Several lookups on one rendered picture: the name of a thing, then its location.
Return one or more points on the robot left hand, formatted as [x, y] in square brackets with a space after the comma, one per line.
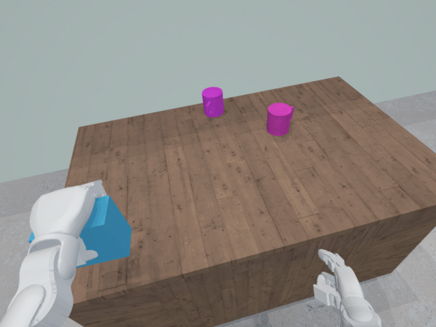
[67, 211]

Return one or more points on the robot right hand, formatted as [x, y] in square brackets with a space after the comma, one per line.
[330, 289]

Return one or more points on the table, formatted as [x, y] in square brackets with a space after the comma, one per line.
[227, 220]

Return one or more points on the sponge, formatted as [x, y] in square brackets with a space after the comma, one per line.
[107, 232]

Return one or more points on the left robot forearm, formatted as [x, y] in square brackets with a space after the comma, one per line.
[44, 296]

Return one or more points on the right robot forearm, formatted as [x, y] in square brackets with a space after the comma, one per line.
[357, 312]

